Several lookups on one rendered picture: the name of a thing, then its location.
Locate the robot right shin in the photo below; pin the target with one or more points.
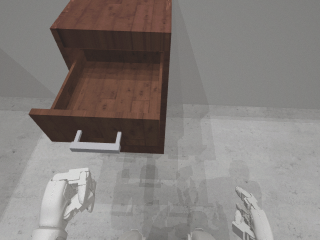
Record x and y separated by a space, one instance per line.
199 229

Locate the left robot hand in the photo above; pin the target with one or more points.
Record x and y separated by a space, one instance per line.
76 186

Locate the cabinet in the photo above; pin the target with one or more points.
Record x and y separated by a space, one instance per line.
144 25

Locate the right robot hand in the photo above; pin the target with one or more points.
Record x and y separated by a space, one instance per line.
256 226

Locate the handle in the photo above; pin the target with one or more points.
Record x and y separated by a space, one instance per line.
95 147

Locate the left robot forearm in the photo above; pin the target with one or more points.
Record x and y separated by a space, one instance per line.
49 233

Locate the drawer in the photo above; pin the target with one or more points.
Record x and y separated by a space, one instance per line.
107 91

